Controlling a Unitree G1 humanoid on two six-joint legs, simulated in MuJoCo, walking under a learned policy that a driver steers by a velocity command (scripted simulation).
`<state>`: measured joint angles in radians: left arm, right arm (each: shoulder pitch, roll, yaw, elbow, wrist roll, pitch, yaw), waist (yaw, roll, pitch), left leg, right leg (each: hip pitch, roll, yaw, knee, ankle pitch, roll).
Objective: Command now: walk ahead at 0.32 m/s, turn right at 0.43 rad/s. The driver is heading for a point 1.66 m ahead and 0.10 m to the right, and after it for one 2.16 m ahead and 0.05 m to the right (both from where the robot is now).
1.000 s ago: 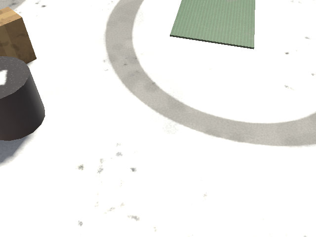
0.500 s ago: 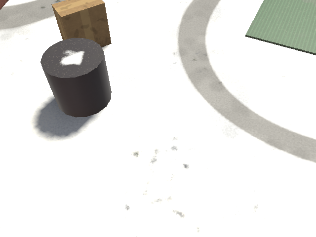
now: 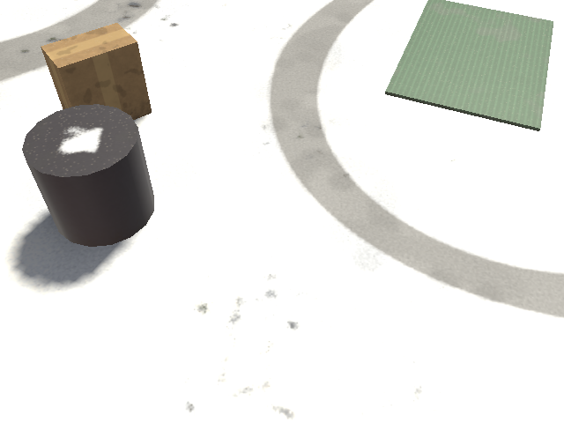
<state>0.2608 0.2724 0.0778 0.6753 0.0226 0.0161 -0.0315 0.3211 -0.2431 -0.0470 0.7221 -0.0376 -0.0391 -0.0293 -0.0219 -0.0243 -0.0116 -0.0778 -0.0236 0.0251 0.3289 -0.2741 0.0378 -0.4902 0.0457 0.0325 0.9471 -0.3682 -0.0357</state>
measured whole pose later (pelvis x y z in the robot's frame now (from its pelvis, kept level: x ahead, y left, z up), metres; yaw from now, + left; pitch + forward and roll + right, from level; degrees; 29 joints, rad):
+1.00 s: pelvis +0.51 -0.12 -0.01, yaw +1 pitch +1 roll +1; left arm 0.20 0.26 0.00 0.70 0.05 -0.05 -0.01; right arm 0.33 -0.30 -0.06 0.82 0.00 -0.04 0.02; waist -0.01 -0.02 0.05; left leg -0.23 -0.16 -0.02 0.39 -0.17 0.14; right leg -0.56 -0.07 0.05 1.15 -0.33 0.01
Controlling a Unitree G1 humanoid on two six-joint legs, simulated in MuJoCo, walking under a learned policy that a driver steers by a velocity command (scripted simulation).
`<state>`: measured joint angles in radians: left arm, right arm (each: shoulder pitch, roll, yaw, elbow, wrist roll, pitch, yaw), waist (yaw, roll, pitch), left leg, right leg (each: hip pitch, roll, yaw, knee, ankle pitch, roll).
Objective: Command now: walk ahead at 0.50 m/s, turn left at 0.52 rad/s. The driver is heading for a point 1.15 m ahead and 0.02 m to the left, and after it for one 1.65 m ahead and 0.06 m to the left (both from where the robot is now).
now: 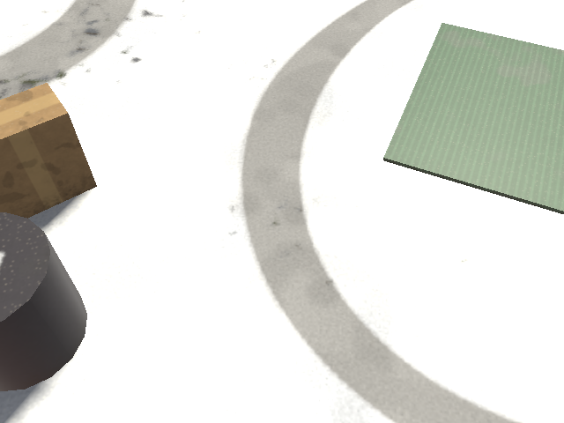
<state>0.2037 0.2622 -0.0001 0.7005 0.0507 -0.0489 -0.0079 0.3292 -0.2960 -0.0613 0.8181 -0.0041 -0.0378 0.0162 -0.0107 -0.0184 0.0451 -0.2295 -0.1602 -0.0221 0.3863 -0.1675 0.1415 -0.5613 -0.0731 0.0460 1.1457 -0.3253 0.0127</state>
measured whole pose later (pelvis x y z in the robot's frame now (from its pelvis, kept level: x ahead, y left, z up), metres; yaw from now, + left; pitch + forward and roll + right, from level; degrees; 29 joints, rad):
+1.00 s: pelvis +0.32 -0.04 +0.00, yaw +5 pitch +0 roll +1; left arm 0.26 0.26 0.06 0.80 0.01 0.06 -0.01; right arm 0.16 -0.25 -0.03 0.80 -0.03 0.02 -0.04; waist 0.01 -0.01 0.05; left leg -0.29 0.04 0.13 0.48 -0.18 0.02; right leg -0.36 0.00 -0.03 0.81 -0.45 0.00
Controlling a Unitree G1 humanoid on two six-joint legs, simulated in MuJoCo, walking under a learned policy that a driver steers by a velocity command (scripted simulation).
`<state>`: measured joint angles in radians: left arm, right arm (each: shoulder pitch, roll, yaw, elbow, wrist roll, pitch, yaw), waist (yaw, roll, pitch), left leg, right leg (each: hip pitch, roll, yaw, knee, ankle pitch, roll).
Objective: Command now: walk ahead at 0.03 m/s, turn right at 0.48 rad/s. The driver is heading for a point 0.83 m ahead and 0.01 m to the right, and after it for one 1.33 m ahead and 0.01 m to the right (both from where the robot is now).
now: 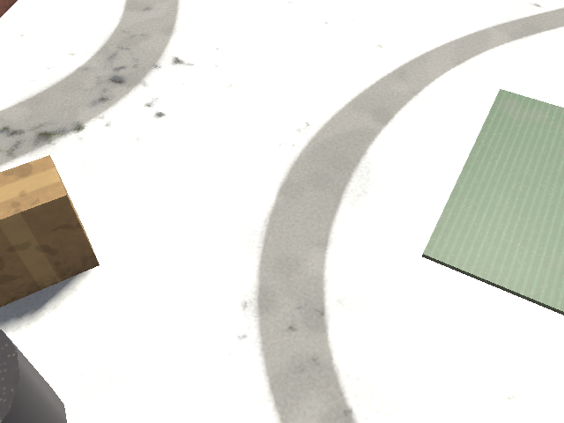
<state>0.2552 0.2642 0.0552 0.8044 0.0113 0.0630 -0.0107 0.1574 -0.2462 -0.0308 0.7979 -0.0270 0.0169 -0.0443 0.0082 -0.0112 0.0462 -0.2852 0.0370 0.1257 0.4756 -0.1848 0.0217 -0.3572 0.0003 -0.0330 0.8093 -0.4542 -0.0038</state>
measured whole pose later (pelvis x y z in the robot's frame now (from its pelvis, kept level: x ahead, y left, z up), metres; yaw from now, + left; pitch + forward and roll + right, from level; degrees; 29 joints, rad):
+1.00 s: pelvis +0.28 +0.03 +0.01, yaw +5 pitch +2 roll -1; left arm 0.11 0.28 0.03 0.76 0.05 -0.03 -0.04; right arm 0.44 -0.24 -0.05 0.89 0.00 -0.05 0.01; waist -0.04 -0.04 0.04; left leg 0.00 -0.14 -0.15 0.24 -0.25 0.13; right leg -0.68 -0.07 0.02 0.82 -0.09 0.04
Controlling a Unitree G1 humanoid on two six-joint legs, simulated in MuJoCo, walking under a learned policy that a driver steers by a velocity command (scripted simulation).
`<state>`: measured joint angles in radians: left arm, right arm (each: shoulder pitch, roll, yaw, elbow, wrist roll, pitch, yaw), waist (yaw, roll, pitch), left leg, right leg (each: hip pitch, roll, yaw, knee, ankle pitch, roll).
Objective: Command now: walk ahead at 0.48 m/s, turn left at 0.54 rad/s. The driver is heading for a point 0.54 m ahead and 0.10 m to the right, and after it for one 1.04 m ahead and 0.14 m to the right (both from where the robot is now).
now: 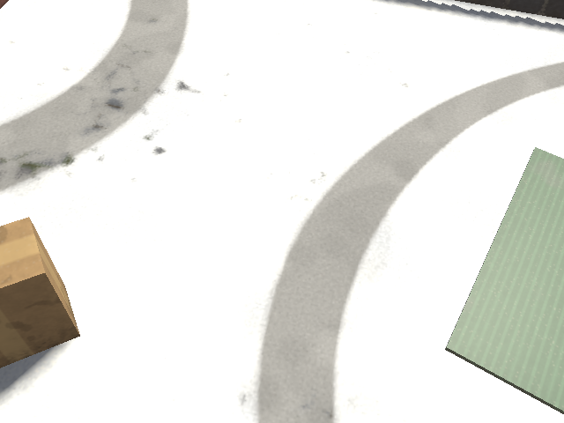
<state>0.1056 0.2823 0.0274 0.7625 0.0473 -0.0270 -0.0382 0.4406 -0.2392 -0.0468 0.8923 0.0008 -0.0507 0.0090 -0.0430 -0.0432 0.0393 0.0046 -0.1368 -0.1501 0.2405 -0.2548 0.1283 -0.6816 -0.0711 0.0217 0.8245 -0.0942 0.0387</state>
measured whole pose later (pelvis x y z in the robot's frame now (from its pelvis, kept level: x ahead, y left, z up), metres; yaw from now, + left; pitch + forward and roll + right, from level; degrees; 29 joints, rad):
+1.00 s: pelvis +0.57 -0.02 +0.00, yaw -23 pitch +1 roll +1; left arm 0.13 0.31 0.07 0.77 0.04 0.01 -0.07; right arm 0.39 -0.26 -0.05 0.87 -0.02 -0.09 -0.01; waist -0.05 -0.05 0.03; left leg -0.03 -0.01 0.17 0.25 -0.24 0.03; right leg -0.66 -0.05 0.01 0.94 -0.13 -0.03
